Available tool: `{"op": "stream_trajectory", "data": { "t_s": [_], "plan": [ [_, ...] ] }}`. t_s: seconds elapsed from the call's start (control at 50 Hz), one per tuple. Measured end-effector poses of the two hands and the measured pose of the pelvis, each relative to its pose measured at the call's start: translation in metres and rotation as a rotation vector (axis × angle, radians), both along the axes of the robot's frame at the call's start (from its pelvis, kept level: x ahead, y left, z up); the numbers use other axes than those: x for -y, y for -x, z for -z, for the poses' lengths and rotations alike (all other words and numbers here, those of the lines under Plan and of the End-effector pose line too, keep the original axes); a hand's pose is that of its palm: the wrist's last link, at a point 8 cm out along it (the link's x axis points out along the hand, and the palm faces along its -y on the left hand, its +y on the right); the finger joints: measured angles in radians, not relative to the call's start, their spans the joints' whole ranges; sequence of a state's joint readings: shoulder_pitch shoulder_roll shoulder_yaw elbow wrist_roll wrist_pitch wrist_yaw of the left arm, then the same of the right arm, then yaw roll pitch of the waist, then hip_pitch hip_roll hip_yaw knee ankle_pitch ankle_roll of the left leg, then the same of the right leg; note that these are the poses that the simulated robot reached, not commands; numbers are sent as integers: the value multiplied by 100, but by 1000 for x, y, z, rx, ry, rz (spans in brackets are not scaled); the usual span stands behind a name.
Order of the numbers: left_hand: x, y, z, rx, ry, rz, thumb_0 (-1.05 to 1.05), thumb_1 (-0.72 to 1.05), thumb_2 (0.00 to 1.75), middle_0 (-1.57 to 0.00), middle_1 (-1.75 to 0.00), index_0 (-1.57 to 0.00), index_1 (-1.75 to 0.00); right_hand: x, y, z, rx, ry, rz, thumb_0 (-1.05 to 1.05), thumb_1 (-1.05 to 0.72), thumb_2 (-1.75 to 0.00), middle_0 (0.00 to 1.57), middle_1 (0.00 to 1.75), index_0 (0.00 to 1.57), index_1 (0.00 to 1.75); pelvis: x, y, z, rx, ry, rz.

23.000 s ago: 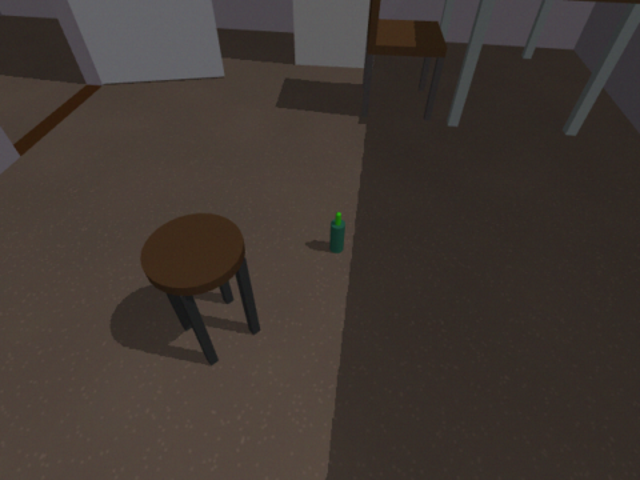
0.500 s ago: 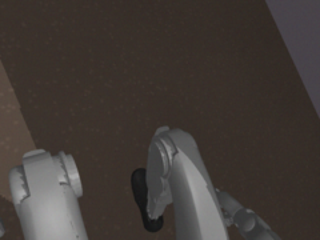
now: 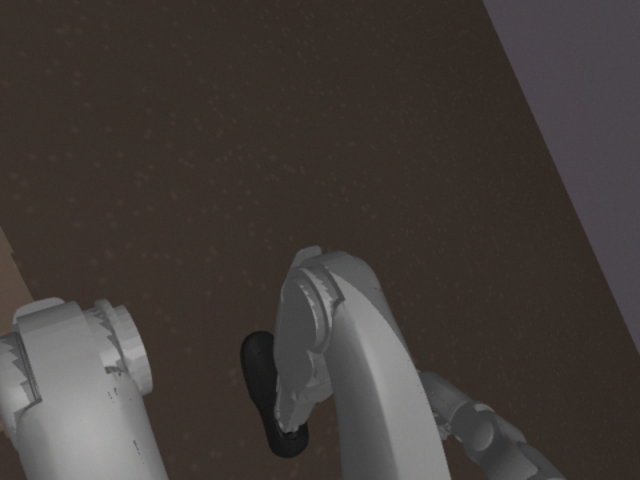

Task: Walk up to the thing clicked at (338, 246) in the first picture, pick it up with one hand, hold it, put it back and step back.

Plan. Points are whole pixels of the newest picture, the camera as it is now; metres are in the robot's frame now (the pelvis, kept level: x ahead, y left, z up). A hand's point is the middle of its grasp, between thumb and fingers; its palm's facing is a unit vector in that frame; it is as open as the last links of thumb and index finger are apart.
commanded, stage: lower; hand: left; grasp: from the side
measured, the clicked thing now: out of the picture +0.43 +0.31 -0.17
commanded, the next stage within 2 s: loosen in 0.14 s
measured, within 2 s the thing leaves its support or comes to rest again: rests again in 0.72 s
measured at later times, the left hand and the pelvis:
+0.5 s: hand out of the picture +0.43 +0.30 -0.17, palm faces +0.41 -0.91 +0.01, open 8.5 cm; pelvis +0.00 +0.00 +0.00, yaw -1 degrees
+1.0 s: hand out of the picture +0.44 +0.31 -0.15, palm faces +0.41 -0.91 +0.02, open 16.9 cm; pelvis +0.00 +0.01 +0.00, yaw -2 degrees
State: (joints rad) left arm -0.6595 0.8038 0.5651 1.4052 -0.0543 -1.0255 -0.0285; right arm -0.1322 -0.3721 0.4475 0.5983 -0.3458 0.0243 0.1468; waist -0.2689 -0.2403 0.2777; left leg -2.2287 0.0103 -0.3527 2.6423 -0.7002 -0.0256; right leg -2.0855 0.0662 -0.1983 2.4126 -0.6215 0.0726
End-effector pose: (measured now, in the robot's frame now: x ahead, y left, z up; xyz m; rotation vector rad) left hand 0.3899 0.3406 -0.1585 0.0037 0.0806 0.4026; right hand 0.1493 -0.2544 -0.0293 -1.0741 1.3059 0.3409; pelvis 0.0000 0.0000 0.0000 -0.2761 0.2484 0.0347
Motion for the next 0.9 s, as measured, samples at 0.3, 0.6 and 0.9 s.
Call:
{"op": "stream_trajectory", "data": {
  "t_s": [0.3, 0.6, 0.9],
  "plan": [
    [4, -1, 10, 7, 2, -3, 0, -15, 108, -87, -101, -81, -102, -6, -1, -3, -3, 10, -29, 0, -90, -90, 21, 30, 21, 30, -3, 2, 1, 18, 15, 14],
    [1, -8, -3, 70, -7, 4, 0, -14, 62, -78, -72, -75, -72, -10, -5, -7, 14, 18, -41, 0, -92, -90, 21, 30, 21, 30, -5, 3, 1, 25, 25, 18],
    [0, -1, 0, 59, 18, -16, -1, -45, 16, -33, -21, -32, -21, -14, 0, -9, 15, 10, -40, 0, -91, -90, 21, 30, 21, 31, -5, 5, 0, 28, 25, 22]
  ]
}}
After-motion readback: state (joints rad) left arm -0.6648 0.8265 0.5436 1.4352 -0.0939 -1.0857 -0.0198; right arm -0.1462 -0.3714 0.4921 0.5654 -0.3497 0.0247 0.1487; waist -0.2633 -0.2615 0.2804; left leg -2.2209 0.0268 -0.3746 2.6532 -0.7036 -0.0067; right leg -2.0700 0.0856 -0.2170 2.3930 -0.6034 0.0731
